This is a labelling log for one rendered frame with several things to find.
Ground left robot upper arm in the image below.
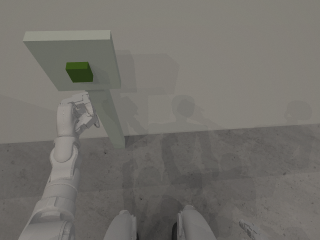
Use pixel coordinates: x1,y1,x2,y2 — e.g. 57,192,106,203
20,220,76,240

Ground left robot forearm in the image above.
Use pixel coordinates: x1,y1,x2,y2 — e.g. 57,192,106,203
18,135,83,240

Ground right robot hand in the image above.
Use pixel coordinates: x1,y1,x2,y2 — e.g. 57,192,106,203
238,219,269,240

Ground right robot thigh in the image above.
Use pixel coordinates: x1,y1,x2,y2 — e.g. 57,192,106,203
177,209,217,240

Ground robot right shin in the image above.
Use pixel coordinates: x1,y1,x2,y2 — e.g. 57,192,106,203
177,205,194,240

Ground button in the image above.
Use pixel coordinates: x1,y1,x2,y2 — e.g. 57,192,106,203
65,62,93,83

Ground left robot hand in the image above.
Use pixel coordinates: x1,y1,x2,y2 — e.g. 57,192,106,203
56,91,100,139

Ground panel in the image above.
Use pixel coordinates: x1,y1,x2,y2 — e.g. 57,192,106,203
23,30,125,150

